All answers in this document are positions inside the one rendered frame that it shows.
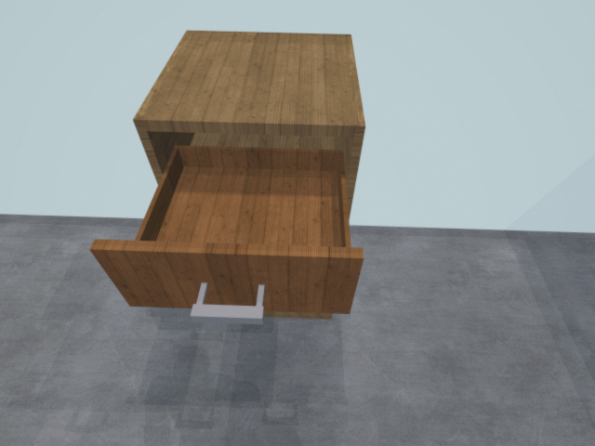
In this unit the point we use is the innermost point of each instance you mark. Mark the handle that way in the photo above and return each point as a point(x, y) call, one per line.
point(228, 313)

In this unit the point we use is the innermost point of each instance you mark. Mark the drawer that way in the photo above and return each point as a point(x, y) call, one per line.
point(238, 217)

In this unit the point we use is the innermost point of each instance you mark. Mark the cabinet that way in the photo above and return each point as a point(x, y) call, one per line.
point(257, 90)

